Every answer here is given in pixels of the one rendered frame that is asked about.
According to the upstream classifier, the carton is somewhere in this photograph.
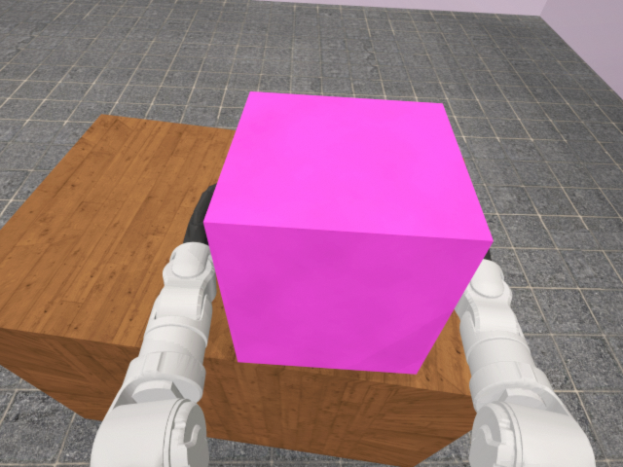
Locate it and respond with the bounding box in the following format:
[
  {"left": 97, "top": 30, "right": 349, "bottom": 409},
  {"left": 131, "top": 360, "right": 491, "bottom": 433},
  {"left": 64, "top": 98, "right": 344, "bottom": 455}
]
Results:
[{"left": 203, "top": 91, "right": 494, "bottom": 375}]

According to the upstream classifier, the left robot hand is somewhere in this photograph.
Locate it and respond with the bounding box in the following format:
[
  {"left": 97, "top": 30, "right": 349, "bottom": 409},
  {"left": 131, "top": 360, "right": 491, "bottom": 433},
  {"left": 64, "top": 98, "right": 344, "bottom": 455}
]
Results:
[{"left": 183, "top": 183, "right": 217, "bottom": 246}]

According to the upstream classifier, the robot left upper arm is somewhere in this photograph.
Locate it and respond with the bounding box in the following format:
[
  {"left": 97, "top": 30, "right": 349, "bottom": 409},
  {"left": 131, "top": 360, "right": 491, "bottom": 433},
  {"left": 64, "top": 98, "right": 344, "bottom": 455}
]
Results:
[{"left": 92, "top": 398, "right": 209, "bottom": 467}]

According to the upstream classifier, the robot right upper arm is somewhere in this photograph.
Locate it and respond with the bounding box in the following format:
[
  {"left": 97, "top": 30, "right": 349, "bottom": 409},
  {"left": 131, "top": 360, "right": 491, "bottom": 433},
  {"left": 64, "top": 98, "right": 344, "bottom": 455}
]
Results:
[{"left": 469, "top": 401, "right": 595, "bottom": 467}]

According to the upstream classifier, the robot left forearm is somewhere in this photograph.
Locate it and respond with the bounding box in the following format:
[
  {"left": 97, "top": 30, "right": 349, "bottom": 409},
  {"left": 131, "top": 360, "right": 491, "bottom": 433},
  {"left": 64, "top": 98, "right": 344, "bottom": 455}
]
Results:
[{"left": 91, "top": 242, "right": 217, "bottom": 467}]

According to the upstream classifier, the pedestal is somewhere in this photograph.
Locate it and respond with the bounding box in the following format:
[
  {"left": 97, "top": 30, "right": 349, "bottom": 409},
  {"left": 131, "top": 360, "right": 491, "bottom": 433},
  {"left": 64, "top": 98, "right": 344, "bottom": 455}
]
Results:
[{"left": 0, "top": 114, "right": 477, "bottom": 467}]

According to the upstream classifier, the robot right forearm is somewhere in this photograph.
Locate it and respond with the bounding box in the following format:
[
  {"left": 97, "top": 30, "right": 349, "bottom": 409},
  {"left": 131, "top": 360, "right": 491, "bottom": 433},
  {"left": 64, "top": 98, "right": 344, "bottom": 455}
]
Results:
[{"left": 455, "top": 259, "right": 596, "bottom": 467}]

